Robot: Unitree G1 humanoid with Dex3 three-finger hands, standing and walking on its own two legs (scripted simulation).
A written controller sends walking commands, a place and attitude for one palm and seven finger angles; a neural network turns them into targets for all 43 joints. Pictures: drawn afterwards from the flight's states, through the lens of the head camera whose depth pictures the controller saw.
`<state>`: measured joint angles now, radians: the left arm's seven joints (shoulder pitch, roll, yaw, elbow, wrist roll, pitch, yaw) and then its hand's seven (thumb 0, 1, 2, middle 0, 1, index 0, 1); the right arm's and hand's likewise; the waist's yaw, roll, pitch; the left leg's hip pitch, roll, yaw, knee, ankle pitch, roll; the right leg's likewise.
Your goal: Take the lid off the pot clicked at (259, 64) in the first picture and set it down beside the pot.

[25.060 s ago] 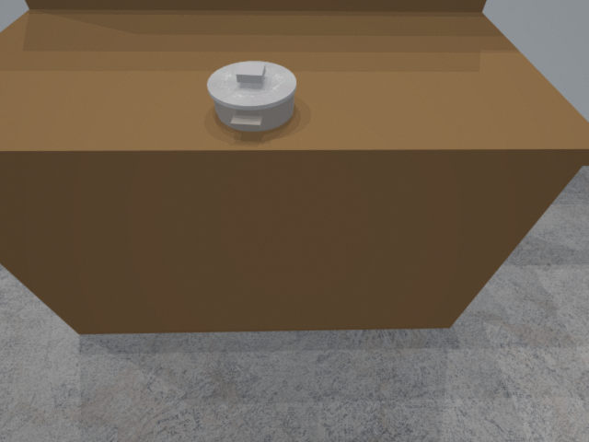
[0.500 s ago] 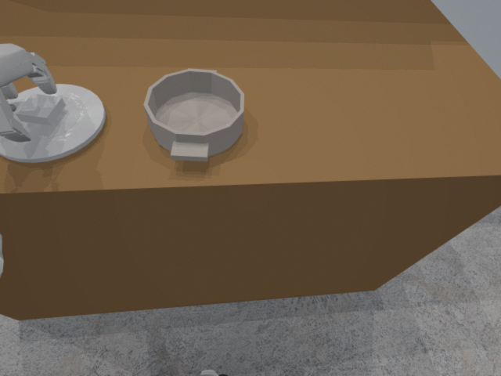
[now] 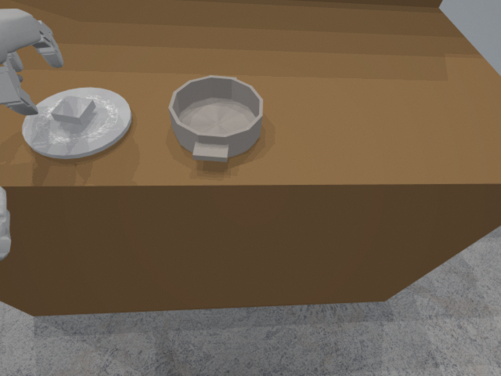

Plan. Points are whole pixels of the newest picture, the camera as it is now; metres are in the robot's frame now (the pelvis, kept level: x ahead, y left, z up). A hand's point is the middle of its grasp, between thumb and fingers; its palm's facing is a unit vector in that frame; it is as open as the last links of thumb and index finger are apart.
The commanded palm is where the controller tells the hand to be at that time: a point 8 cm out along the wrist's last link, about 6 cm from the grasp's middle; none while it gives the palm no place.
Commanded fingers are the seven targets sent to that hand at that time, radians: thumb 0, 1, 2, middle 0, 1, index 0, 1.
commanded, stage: raise the empty hand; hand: left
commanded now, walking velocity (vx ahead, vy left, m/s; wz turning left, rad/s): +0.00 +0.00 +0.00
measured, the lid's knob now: (74, 109) +0.51 +0.29 +0.12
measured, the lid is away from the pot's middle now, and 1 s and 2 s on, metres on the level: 0.23 0.23 0.23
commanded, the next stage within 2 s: draw the hand back to the body in 0.68 s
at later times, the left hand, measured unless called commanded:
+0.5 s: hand (6, 34) +0.47 +0.30 +0.26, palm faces -0.25 -0.09 -0.96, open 11.0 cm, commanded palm +0.49 +0.29 +0.33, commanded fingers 0.00 -0.13 0.89 -0.47 -0.62 -0.47 -0.62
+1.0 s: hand (4, 25) +0.47 +0.30 +0.27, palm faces -0.20 -0.10 -0.97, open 11.0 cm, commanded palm +0.45 +0.28 +0.33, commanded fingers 0.00 -0.13 0.89 -0.47 -0.62 -0.47 -0.62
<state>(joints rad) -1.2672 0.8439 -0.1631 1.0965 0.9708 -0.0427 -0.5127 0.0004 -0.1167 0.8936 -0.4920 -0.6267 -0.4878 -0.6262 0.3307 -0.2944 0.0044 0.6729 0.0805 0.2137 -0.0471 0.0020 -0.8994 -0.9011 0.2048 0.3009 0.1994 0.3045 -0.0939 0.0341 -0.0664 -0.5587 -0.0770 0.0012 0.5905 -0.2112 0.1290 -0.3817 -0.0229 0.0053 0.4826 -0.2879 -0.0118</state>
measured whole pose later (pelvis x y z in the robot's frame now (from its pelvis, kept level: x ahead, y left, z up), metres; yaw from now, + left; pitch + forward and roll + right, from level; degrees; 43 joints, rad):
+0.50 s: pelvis +0.00 -0.01 +0.01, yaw +1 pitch +9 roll -3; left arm -1.42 0.82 -0.21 1.14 0.99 0.05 -0.55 0.00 -0.12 0.89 -0.49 -0.63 -0.49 -0.63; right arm 0.34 -0.30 0.01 0.71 0.07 0.17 -0.04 0.00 -0.90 -0.90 0.20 0.30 0.20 0.30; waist -0.10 0.03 -0.07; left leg -0.50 -0.09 -0.01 0.52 -0.18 0.12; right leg -0.34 -0.03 0.01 0.44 -0.27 -0.01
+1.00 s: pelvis +0.02 -0.04 +0.01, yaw +1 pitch +9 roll -2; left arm -1.27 0.93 -0.10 1.00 0.98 0.07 -0.57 0.00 -0.12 0.89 -0.49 -0.63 -0.49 -0.63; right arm 0.33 -0.30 0.00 0.65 0.08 0.21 -0.01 0.00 -0.90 -0.90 0.20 0.30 0.20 0.30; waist -0.10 0.04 -0.06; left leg -0.46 -0.06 -0.02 0.49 -0.19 0.08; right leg -0.29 -0.01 0.02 0.41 -0.28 0.03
